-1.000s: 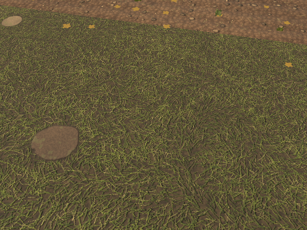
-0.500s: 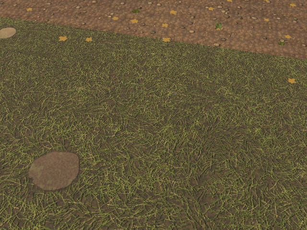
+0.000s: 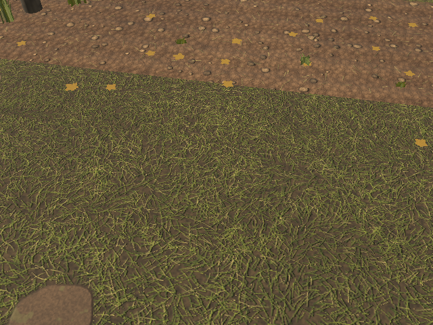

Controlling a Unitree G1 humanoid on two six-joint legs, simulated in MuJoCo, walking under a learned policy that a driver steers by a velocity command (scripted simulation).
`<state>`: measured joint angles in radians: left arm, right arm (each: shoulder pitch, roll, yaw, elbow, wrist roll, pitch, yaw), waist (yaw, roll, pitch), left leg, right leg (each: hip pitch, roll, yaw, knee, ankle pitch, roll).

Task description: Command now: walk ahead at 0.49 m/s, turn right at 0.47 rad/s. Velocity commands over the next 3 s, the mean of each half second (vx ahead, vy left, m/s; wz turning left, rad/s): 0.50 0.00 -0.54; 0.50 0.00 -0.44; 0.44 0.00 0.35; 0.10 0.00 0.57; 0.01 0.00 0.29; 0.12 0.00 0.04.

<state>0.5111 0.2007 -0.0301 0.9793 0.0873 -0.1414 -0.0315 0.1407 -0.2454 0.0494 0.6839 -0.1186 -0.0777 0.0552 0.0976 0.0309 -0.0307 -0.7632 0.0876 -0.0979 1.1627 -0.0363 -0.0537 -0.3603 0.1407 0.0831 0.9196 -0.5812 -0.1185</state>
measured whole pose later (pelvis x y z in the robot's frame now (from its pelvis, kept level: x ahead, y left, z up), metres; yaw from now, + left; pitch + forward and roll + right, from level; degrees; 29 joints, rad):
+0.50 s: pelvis +0.28 +0.08 -0.13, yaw -17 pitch +0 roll +3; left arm 0.14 0.23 -0.02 0.83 0.06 -0.06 -0.10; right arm 0.52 -0.15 0.04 1.01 -0.10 -0.13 0.01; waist -0.05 -0.04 0.00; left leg -0.06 -0.01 0.28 0.38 -0.31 0.03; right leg -0.86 -0.09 0.05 0.91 0.20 -0.07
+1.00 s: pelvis +0.54 -0.07 -0.12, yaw -30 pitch -1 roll -2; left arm 0.46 0.19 0.05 1.04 0.05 -0.11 -0.06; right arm 0.17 -0.23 -0.04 0.90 -0.08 -0.08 0.04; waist 0.06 0.03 0.02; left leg -0.59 0.14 -0.03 0.90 -0.21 0.05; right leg -0.10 0.09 0.01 0.32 -0.21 -0.07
